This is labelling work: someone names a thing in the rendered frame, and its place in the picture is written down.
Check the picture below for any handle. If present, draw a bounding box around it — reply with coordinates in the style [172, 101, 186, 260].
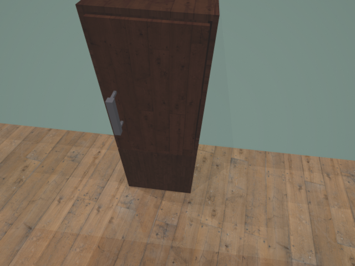
[105, 91, 124, 136]

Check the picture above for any cupboard door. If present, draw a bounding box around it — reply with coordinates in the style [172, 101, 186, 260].
[83, 14, 210, 156]

